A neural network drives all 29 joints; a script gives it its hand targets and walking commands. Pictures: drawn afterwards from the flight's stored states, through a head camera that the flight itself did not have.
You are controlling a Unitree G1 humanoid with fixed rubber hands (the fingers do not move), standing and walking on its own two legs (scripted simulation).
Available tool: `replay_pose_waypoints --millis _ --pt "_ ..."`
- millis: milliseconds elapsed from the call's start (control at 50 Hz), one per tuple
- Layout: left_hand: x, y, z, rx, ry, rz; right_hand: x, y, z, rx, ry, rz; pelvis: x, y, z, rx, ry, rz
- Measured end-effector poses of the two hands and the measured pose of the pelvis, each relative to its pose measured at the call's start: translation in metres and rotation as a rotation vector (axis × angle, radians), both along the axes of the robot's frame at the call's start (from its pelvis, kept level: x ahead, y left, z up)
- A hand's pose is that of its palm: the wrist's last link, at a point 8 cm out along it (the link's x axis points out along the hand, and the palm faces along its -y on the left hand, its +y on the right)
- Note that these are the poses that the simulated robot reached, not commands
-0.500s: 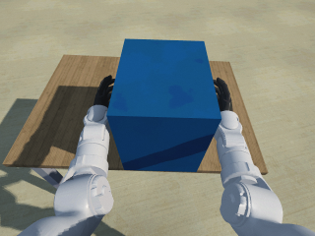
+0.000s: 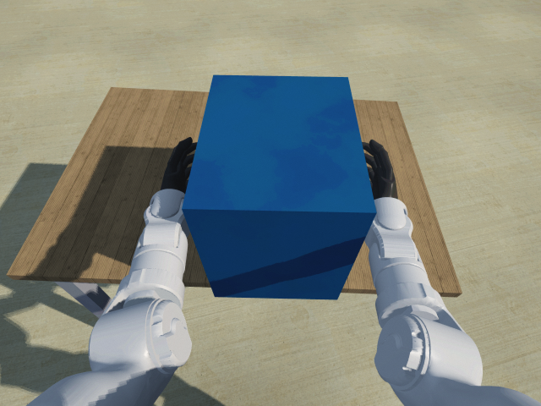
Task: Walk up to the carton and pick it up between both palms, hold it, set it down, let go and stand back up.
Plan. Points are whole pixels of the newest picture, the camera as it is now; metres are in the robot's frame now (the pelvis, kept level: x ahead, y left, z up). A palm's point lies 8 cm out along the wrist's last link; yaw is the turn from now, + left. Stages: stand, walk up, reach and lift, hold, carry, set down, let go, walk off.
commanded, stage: set down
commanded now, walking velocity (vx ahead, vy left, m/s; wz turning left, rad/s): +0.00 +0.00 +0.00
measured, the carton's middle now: (278, 192) +0.44 +0.03 +0.02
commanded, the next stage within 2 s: none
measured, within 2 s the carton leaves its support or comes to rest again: rests again in 0.08 s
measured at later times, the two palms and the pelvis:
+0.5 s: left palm (177, 193) +0.40 +0.19 +0.06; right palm (379, 196) +0.40 -0.13 +0.07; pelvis +0.00 +0.00 +0.00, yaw +0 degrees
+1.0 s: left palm (179, 194) +0.40 +0.19 +0.05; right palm (380, 197) +0.40 -0.13 +0.07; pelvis +0.00 +0.00 +0.00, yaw +0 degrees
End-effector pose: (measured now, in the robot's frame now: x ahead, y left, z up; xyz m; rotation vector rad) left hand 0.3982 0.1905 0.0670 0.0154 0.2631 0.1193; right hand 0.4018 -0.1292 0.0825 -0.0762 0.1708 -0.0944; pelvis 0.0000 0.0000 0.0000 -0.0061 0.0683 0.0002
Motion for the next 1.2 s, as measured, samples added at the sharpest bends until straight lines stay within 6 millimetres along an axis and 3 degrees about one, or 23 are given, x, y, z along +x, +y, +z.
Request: replay_pose_waypoints --millis 120,1200 --pt "-0.004 0.001 -0.010 -0.003 0.010 0.006 -0.001 0.001 -0.008 -0.006 0.010 0.008 -0.002 0.000 0.000 0.000 0.012 -0.005" --pt "0.002 -0.005 -0.014 -0.024 -0.025 0.006 0.000 -0.007 -0.018 -0.032 0.003 0.016 0.000 -0.005 -0.001 0.006 0.021 -0.011"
